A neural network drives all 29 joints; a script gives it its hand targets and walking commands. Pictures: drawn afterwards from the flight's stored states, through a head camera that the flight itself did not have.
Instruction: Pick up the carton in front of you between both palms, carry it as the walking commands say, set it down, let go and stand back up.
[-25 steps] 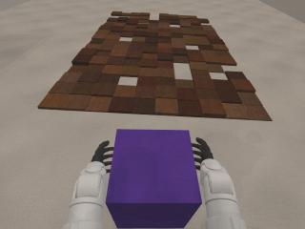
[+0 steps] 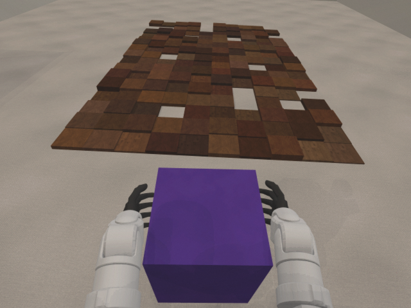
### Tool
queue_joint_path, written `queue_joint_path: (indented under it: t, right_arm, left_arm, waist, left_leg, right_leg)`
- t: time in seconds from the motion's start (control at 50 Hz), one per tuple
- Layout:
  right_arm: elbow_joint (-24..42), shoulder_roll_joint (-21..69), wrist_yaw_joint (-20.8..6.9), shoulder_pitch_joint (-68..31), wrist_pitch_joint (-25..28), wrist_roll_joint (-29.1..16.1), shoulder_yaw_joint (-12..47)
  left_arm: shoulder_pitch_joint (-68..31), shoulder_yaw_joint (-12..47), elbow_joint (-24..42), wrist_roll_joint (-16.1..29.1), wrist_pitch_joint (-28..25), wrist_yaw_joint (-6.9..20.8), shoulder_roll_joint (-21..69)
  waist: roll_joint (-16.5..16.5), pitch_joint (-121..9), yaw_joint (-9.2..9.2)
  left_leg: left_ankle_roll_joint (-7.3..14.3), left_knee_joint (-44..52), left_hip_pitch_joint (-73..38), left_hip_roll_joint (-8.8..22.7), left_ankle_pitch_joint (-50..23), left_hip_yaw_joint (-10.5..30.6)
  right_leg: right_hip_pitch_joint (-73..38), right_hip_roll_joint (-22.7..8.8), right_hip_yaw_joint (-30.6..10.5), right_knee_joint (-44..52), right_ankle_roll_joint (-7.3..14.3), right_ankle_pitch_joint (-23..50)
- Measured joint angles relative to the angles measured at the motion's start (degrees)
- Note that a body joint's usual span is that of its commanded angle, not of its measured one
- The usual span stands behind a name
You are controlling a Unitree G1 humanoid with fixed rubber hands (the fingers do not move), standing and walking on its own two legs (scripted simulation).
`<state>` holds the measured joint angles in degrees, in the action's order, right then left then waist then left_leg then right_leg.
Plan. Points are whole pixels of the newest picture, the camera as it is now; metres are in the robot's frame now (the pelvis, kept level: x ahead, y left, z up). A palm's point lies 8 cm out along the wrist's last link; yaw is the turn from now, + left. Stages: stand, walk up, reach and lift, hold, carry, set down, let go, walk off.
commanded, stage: hold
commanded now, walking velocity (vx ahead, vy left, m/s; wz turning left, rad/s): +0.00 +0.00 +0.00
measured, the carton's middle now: (205, 238) +0.29 +0.00 -0.03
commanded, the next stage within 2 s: carry in 0.38 s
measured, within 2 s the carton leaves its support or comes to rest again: neither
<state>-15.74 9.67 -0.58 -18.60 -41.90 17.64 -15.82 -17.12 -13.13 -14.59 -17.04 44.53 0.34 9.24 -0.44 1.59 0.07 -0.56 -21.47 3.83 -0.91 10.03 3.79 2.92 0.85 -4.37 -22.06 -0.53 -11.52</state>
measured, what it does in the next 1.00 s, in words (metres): walks ahead: left foot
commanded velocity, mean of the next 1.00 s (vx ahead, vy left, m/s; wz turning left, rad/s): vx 0.33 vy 0.00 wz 0.00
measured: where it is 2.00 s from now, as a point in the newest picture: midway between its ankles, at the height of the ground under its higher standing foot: (213, 213)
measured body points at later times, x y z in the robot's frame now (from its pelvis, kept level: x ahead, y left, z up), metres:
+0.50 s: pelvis +0.02 +0.00 +0.00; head -0.02 -0.01 +0.44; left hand +0.32 +0.14 +0.04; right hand +0.32 -0.16 +0.05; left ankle +0.03 +0.13 -0.74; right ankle +0.01 -0.13 -0.74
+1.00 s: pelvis +0.22 -0.01 +0.00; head +0.21 -0.01 +0.45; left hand +0.49 +0.13 +0.07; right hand +0.48 -0.17 +0.07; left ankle +0.17 +0.08 -0.74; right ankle +0.19 -0.12 -0.69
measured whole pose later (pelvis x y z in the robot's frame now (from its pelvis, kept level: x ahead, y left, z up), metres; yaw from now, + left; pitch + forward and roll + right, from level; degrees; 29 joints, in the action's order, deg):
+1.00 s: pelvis +0.22 -0.01 +0.00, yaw -3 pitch +6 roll +0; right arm 18.1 7.6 5.8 -8.2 -69.2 6.2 -4.9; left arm -6.8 -6.3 19.3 -5.3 71.5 -5.2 7.4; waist 0.8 -8.7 0.6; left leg 1.8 -20.2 11.5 1.6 14.7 -12.1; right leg 29.9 -4.5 6.3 -54.3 0.5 -20.8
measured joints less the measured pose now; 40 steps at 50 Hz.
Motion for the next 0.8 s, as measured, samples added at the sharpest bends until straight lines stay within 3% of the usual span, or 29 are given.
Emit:
queue_joint_path:
  t: [0.36, 0.44, 0.5, 0.56, 0.6, 0.66, 0.74, 0.8]
  right_arm:
    - [1.5, -0.5, 0.1, 1.9, -0.6, -0.6, 1.9]
    - [2.6, -0.8, 0.8, 2.8, -1.4, -1.7, 3.0]
    - [5.8, -1.0, 1.5, 3.9, -2.7, -3.1, 4.9]
    - [11.0, -1.4, 2.3, 5.4, -5.3, -4.7, 6.5]
    - [15.2, -1.8, 2.9, 6.9, -7.9, -5.9, 6.8]
    - [19.5, -3.2, 3.5, 8.1, -12.4, -8.5, 7.2]
    - [24.1, -3.8, 4.4, 7.7, -17.5, -11.1, 8.1]
    - [28.5, -2.4, 4.7, 8.2, -20.1, -11.3, 8.2]
  left_arm:
    - [2.0, 1.8, 1.4, 0.5, 0.5, -0.2, -0.5]
    - [3.1, 2.3, 2.6, 1.7, 1.0, -0.6, -0.8]
    - [4.6, 3.0, 6.1, 3.6, 2.2, -1.2, -1.1]
    - [5.6, 4.1, 10.4, 6.0, 4.2, -2.0, -1.5]
    - [5.8, 5.3, 12.9, 7.0, 6.5, -2.7, -1.2]
    - [6.2, 7.4, 16.4, 7.9, 10.8, -3.9, -1.3]
    - [7.5, 8.4, 23.6, 9.0, 16.7, -5.3, -1.6]
    - [8.5, 8.3, 29.0, 9.6, 19.9, -5.5, -1.7]
  waist:
    - [0.0, -0.6, -0.01]
    - [0.3, -4.7, -0.44]
    - [0.9, -7.2, -1.08]
    - [2.0, -8.8, -1.07]
    - [2.2, -10.0, -0.63]
    - [0.6, -11.1, -0.04]
    - [-1.1, -11.1, -0.11]
    - [-1.6, -10.9, -0.56]
  left_leg:
    - [0.0, 1.5, -1.1, 0.1, -0.1, 0.0]
    - [-0.1, -2.9, 4.4, 0.2, 3.9, -0.7]
    - [0.1, -4.4, 7.4, 0.8, 6.0, -1.8]
    - [-0.2, -6.5, 9.6, 2.2, 5.2, -1.9]
    - [0.1, -11.1, 11.9, 3.1, 10.8, -2.5]
    - [0.3, -17.7, 16.4, 3.2, 16.0, -6.5]
    - [0.1, -14.8, 19.8, 2.0, 12.9, -10.4]
    - [0.0, -6.2, 18.7, 1.2, 6.6, -13.6]
  right_leg:
    - [-1.1, 0.0, 0.0, 1.5, 0.0, 0.1]
    - [5.2, 0.1, -0.2, -4.0, 0.0, -5.0]
    - [9.6, -0.8, 1.9, -8.0, 0.2, -10.3]
    - [10.7, -0.7, 4.6, -7.0, 0.5, -6.5]
    - [10.5, -0.4, 5.7, -6.0, 1.2, -4.4]
    - [9.2, -1.5, 6.6, -3.5, 1.8, -5.5]
    - [6.3, -3.2, 6.1, 1.5, 1.2, -5.1]
    - [4.6, -3.7, 5.8, 1.0, 0.5, -7.5]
